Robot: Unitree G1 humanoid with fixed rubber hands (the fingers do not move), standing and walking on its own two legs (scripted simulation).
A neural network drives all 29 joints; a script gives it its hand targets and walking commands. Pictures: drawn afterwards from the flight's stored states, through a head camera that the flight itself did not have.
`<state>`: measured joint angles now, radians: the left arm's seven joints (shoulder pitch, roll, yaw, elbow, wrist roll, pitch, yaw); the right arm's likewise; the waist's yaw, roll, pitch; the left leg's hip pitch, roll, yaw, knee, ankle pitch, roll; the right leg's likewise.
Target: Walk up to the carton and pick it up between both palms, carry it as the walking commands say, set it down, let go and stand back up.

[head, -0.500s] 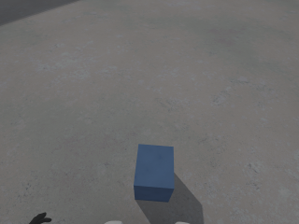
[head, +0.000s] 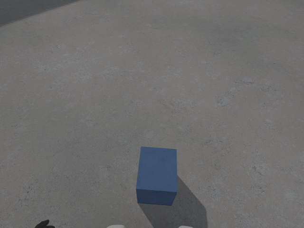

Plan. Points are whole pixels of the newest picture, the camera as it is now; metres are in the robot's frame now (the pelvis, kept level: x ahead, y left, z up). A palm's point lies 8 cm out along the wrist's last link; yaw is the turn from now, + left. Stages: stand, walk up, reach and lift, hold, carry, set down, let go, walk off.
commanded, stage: reach and lift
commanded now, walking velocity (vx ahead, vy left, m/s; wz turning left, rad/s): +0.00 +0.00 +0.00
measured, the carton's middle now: (156, 176) +0.48 -0.04 -0.62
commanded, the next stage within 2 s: none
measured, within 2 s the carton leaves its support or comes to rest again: neither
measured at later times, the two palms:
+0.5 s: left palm (70, 208) +0.19 +0.24 -0.12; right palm (247, 215) +0.18 -0.27 -0.12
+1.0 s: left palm (91, 168) +0.33 +0.21 -0.16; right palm (221, 176) +0.32 -0.25 -0.17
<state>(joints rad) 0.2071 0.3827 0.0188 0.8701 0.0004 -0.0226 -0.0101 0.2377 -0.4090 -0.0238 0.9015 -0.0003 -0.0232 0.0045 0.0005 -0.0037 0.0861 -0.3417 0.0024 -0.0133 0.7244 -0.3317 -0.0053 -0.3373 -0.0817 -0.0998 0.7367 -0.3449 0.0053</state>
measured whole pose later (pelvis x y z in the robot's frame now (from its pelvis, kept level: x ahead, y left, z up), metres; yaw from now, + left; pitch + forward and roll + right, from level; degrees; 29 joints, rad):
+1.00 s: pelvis -0.02 +0.00 -0.05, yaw -2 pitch +24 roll -1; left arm -0.46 0.24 0.10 0.59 0.00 0.16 0.08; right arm -0.52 -0.27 -0.17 0.75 0.00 0.12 0.01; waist 0.00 0.01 0.11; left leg -1.06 0.03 -0.02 1.00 -0.36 -0.02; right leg -1.05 -0.06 -0.09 0.97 -0.35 0.00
